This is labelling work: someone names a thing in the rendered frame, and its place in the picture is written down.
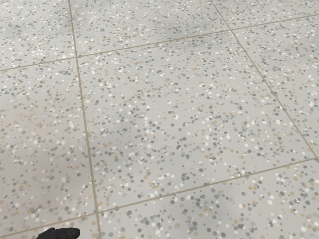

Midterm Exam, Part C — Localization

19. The left robot hand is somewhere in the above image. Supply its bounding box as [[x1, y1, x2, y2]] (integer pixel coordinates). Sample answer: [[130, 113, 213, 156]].
[[36, 227, 81, 239]]

